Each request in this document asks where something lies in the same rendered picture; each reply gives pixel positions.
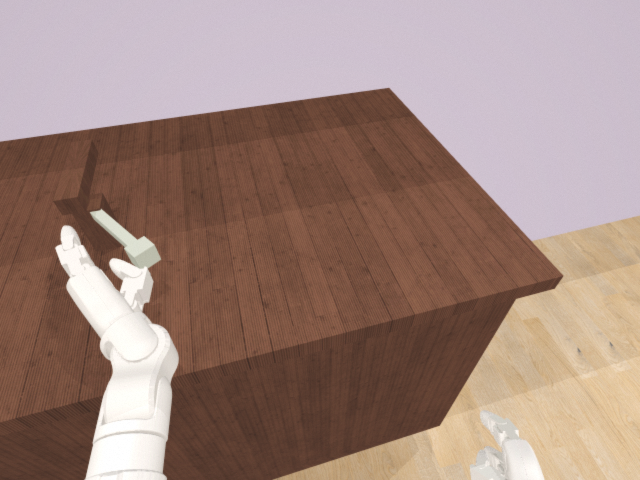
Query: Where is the right robot hand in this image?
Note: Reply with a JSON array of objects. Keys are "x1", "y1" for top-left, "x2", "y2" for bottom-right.
[{"x1": 470, "y1": 410, "x2": 545, "y2": 480}]

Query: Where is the left robot hand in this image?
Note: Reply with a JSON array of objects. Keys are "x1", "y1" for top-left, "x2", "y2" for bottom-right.
[{"x1": 55, "y1": 225, "x2": 154, "y2": 338}]

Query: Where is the robot left forearm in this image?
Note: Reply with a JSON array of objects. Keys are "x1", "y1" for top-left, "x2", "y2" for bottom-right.
[{"x1": 85, "y1": 312, "x2": 179, "y2": 480}]

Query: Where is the tap lever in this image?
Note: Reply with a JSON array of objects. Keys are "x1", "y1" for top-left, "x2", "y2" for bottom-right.
[{"x1": 90, "y1": 209, "x2": 161, "y2": 269}]

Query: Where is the counter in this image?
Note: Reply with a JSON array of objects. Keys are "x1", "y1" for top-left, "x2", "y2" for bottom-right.
[{"x1": 0, "y1": 88, "x2": 563, "y2": 480}]

